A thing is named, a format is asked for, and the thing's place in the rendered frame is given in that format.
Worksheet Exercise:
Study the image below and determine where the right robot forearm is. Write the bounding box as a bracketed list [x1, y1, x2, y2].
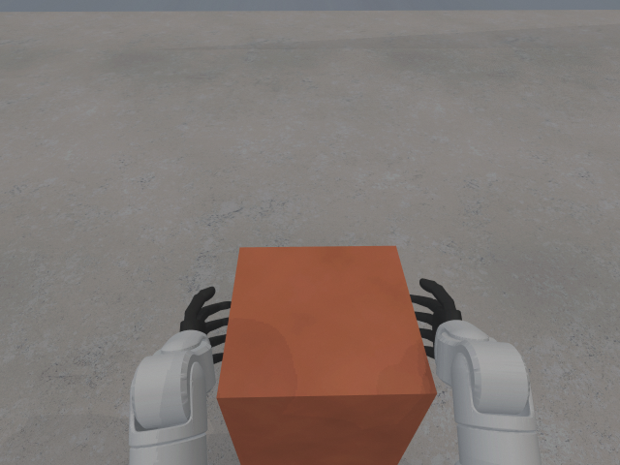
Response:
[434, 320, 542, 465]

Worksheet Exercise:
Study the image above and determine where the robot left hand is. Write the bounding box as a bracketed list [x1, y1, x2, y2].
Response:
[179, 287, 232, 364]

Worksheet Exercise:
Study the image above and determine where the carton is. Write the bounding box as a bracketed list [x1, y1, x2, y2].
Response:
[216, 246, 437, 465]

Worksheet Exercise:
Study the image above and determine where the robot right hand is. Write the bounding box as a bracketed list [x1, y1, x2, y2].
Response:
[410, 278, 462, 359]

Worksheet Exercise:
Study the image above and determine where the left robot forearm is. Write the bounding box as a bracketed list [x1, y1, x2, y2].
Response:
[129, 330, 216, 465]

